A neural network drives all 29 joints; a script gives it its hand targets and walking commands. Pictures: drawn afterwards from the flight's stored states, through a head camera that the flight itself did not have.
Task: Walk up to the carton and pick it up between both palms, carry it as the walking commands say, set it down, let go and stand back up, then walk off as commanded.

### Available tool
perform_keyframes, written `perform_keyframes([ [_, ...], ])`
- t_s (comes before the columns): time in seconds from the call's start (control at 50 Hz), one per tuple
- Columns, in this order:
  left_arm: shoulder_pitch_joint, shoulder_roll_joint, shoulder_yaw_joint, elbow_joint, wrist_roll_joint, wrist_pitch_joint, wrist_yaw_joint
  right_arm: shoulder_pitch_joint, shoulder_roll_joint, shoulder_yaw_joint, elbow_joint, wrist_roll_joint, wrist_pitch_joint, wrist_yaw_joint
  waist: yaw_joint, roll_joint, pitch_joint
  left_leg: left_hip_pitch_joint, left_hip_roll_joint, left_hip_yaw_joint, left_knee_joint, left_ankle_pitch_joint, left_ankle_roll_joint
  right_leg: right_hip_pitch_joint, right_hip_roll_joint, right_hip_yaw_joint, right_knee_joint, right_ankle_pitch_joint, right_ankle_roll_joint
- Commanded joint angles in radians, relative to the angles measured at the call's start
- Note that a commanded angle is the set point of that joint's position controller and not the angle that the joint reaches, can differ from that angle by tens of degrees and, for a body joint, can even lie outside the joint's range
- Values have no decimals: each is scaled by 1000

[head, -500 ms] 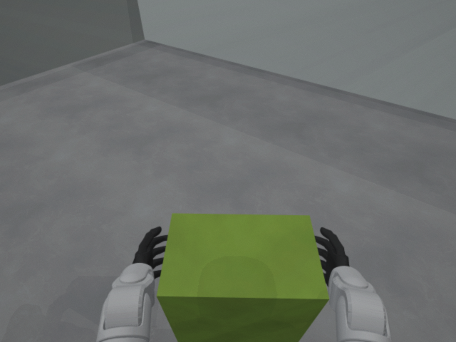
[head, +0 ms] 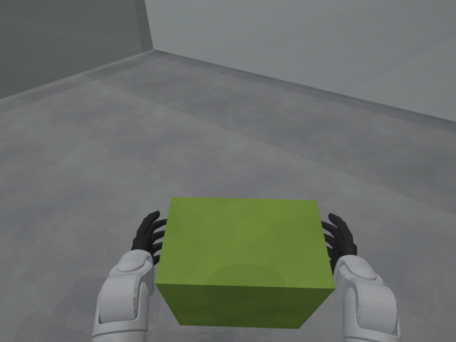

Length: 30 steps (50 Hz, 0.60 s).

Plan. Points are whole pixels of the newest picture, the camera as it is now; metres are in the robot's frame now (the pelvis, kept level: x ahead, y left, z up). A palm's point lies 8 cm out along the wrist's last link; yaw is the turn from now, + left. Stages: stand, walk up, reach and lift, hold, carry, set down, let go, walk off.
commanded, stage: carry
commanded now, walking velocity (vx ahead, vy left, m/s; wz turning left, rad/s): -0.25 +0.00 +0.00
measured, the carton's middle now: (241, 269) +0.28 -0.01 +0.02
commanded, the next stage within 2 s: none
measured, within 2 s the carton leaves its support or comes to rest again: neither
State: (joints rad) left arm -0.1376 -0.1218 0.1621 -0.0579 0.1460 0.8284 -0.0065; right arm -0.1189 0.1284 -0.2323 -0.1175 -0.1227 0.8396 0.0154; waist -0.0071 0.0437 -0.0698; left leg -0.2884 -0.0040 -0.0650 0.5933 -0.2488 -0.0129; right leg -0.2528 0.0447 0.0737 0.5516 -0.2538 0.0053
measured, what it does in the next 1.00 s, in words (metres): walks backwards: right foot, then left foot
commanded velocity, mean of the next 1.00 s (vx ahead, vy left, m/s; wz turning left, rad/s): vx -0.25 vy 0.00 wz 0.00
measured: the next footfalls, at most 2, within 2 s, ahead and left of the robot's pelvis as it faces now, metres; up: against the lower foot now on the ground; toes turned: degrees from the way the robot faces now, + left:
right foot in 0.32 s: -0.03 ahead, -0.10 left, +0.00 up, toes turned -7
left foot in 0.68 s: -0.23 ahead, +0.11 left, +0.00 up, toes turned +5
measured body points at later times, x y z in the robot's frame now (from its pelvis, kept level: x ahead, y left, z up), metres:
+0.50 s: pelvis -0.14 -0.02 -0.01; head -0.18 -0.04 +0.44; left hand +0.11 +0.12 +0.08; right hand +0.08 -0.21 +0.07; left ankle -0.13 +0.11 -0.65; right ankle -0.07 -0.10 -0.73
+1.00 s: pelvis -0.32 -0.03 -0.01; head -0.36 -0.05 +0.43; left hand -0.07 +0.13 +0.09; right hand -0.08 -0.21 +0.07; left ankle -0.27 +0.11 -0.73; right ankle -0.32 -0.13 -0.74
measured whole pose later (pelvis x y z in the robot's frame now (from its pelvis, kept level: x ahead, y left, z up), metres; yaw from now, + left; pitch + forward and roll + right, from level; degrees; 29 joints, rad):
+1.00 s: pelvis -0.32 -0.03 -0.01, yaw -3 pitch +2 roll +0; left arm 0.02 -0.13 0.13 -0.48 0.01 1.20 0.09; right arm 0.04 0.12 -0.14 -0.53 -0.03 1.21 -0.09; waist 0.04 0.06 -0.15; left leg -0.44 0.10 0.10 0.69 -0.28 -0.03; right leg -0.36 0.00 -0.05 0.65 -0.38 0.00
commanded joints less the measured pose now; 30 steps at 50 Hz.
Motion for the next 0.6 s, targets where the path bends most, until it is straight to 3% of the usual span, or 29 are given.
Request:
perform_keyframes([
  [0.0, -465, -735, -686, -182, -286, 83, -165, -508, 749, 765, -147, 269, 89, 148, 12, -157, -267, 2, 66, 36, 67, 172, 10, -6, -252, 126, -19, 551, -99],
  [0.02, -467, -747, -711, -247, -311, 107, -150, -499, 776, 801, -180, 299, 124, 137, 8, -209, -300, 32, 84, 23, 45, 221, 25, -21, -233, 103, 1, 514, -87],
  [0.06, -462, -766, -732, -293, -334, 163, -123, -485, 756, 788, -228, 317, 172, 111, 7, -72, -297, 50, 133, -3, 20, 410, 32, -73, -195, 51, 71, 503, -69],
  [0.08, -473, -772, -748, -350, -355, 192, -109, -495, 764, 797, -285, 337, 195, 100, 3, -24, -354, 101, 164, -49, 3, 461, 69, -97, -161, 21, 125, 358, -40],
  [0.1, -492, -764, -761, -379, -355, 222, -99, -454, 746, 776, -256, 327, 222, 92, -3, 89, -273, 75, 235, -137, -74, 518, 100, -184, -119, -16, 200, 203, -16],
  [0.12, -454, -765, -752, -391, -360, 256, -89, -428, 738, 771, -288, 334, 251, 81, -3, 129, -280, 65, 317, -226, -155, 462, 159, -220, -65, -55, 310, -145, -4],
  [0.14, -440, -770, -765, -425, -359, 284, -73, -429, 742, 773, -336, 342, 264, 66, -4, 214, -274, 33, 357, -234, -176, 463, 192, -240, -44, -88, 416, -267, 15],
  [0.18, -445, -782, -771, -487, -397, 331, -60, -389, 764, 772, -398, 332, 301, 32, -7, 136, -204, -184, 359, -241, -238, 307, 230, -178, -38, -118, 516, -248, 25],
  [0.2, -429, -760, -776, -502, -420, 351, -60, -323, 737, 757, -399, 318, 320, 22, 0, 145, -195, -194, 321, -194, -253, 213, 198, -150, -47, -117, 446, -220, 18],
  [0.22, -391, -785, -759, -467, -417, 362, -58, -338, 746, 768, -429, 326, 332, 13, 7, 153, -253, -177, 305, -168, -236, 190, 190, -119, -68, -92, 429, -195, 6],
  [0.26, -398, -749, -752, -534, -423, 372, -44, -313, 723, 762, -459, 313, 351, 1, 21, 86, -242, -187, 239, -60, -192, 117, 116, -38, -54, -127, 156, -85, -8],
  [0.28, -405, -746, -755, -571, -425, 376, -35, -311, 725, 768, -480, 328, 356, 0, 24, 93, -259, -112, 197, -17, -112, 168, 96, -24, -37, -133, -10, -91, -11],
  [0.3, -390, -719, -736, -558, -419, 384, -32, -311, 718, 773, -471, 331, 365, -2, 23, 0, -254, -167, 161, 13, -24, 96, 61, 45, -88, -37, -121, -67, -22],
  [0.32, -386, -725, -731, -568, -420, 377, -38, -363, 719, 787, -526, 332, 359, -9, 23, -213, -245, -326, 43, 131, 185, -96, 1, 124, -299, 205, -209, 137, -68],
  [0.34, -342, -700, -726, -563, -411, 378, -32, -353, 688, 784, -538, 331, 357, -15, 17, -341, -261, -372, 21, 150, 412, -275, -9, 95, -487, 303, -194, 404, -163],
  [0.36, -323, -747, -708, -538, -405, 373, -39, -425, 724, 823, -589, 359, 354, -11, 26, -328, -284, -329, 15, 75, 586, -287, 17, 2, -503, 270, -185, 423, -233],
  [0.38, -295, -724, -686, -569, -382, 367, -37, -427, 733, 851, -605, 373, 355, -5, 28, -238, -224, -278, 17, 53, 698, -232, 14, -130, -454, 226, -220, 242, -229],
  [0.4, -249, -736, -653, -513, -355, 372, -24, -484, 741, 863, -602, 399, 364, -2, 26, -200, -153, -253, 25, 24, 741, -188, 9, -235, -396, 192, -283, 25, -190],
  [0.42, -293, -741, -671, -560, -370, 362, -25, -426, 761, 866, -573, 400, 361, 4, 26, -174, -142, -255, 23, 59, 739, -175, 12, -260, -373, 152, -273, -5, -187],
  [0.46, -329, -759, -687, -591, -373, 357, -13, -434, 775, 877, -578, 413, 356, 3, 17, -201, -188, -287, 35, 82, 624, -159, 2, -129, -312, 76, -196, 176, -171],
  [0.48, -296, -712, -704, -598, -363, 363, -2, -362, 727, 851, -538, 399, 363, 1, 15, -161, -223, -244, 50, 112, 538, -183, -6, -105, -309, 51, -190, 213, -168],
  [0.5, -268, -716, -703, -599, -363, 365, -4, -371, 723, 853, -567, 399, 360, -3, 18, -178, -264, -241, 34, 118, 510, -184, -9, -77, -313, 66, -211, 90, -153],
  [0.52, -226, -660, -702, -578, -355, 375, 3, -287, 685, 831, -512, 379, 371, -9, 17, -179, -254, -213, 35, 129, 429, -196, -12, -63, -308, 63, -213, 91, -157],
  [0.54, -244, -678, -718, -610, -369, 373, 0, -304, 716, 835, -529, 386, 370, -7, 21, -214, -273, -206, 16, 138, 367, -216, -12, -37, -312, 95, -232, 62, -164],
  [0.56, -169, -660, -706, -551, -352, 385, 10, -230, 684, 817, -495, 384, 381, -10, 22, -190, -321, -148, 36, 121, 218, -249, 5, 20, -331, 133, -203, 180, -172],
  [0.58, -163, -627, -713, -572, -346, 387, 17, -212, 648, 792, -482, 368, 384, -8, 26, -200, -300, -123, 3, 167, 149, -275, 1, -1, -332, 149, -235, 140, -176],
])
